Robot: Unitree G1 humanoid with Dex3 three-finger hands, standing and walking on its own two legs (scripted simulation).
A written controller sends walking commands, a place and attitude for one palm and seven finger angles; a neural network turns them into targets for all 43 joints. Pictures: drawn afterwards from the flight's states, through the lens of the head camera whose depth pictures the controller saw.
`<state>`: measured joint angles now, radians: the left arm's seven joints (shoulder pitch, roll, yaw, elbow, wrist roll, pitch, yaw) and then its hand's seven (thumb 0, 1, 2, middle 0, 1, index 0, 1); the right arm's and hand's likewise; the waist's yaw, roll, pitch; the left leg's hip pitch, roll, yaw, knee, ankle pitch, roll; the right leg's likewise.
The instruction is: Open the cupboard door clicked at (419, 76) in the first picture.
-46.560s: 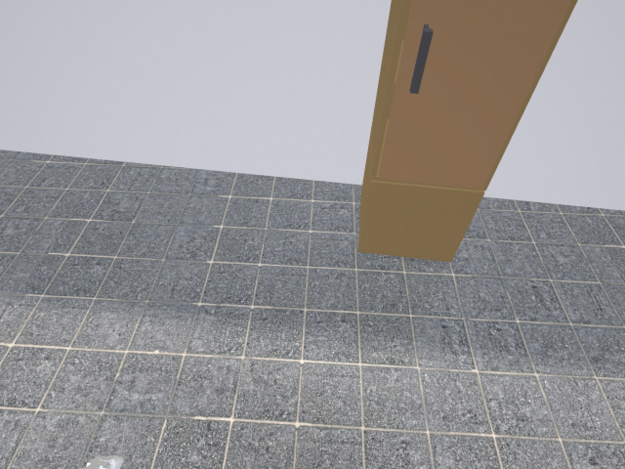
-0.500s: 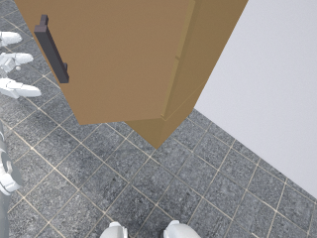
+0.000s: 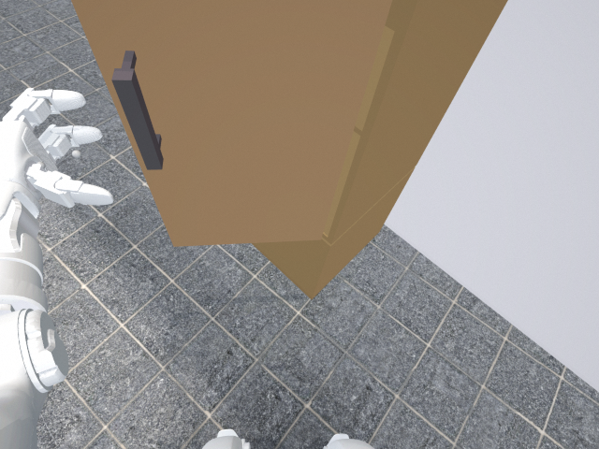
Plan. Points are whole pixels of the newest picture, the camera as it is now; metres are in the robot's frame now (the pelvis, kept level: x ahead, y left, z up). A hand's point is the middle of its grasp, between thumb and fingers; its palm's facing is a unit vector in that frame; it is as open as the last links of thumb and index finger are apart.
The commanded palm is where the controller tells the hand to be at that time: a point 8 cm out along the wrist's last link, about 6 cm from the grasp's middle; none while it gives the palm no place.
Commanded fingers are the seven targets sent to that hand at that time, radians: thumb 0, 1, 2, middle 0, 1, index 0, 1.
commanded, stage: move the hooked fingers beside the handle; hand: left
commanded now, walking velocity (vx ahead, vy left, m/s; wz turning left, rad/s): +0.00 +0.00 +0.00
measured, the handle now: (143, 114) +0.53 +0.20 +0.11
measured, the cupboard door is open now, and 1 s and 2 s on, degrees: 50 50 50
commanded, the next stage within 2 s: slide the fingers in behind the handle in 0.18 s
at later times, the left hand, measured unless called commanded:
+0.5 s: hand (97, 149) +0.47 +0.25 +0.10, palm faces +0.04 -1.00 +0.00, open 14.0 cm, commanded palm +0.44 +0.29 +0.10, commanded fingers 0.00 -0.50 0.30 -0.30 -1.20 -0.30 -1.20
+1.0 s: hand (124, 155) +0.46 +0.21 +0.11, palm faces +0.07 -1.00 +0.02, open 14.0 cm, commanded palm +0.44 +0.26 +0.10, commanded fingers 0.00 -0.50 0.30 -0.30 -1.20 -0.30 -1.20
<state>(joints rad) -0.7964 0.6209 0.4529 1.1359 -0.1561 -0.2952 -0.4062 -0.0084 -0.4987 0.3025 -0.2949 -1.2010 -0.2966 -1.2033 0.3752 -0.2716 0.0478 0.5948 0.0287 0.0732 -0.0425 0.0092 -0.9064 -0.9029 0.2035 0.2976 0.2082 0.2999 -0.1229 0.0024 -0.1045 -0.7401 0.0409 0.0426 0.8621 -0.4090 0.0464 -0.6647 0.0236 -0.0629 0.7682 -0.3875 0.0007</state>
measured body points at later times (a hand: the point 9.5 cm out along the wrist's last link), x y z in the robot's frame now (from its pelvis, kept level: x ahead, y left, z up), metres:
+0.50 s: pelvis -0.01 -0.01 +0.00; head +0.09 +0.02 +0.44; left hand +0.46 +0.30 +0.11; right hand -0.01 -0.28 -0.10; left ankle +0.00 +0.08 -0.70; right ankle -0.02 -0.13 -0.70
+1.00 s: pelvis -0.01 -0.01 +0.00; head +0.06 +0.00 +0.44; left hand +0.45 +0.26 +0.11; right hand +0.03 -0.28 -0.11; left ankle +0.00 +0.08 -0.70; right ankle -0.02 -0.13 -0.70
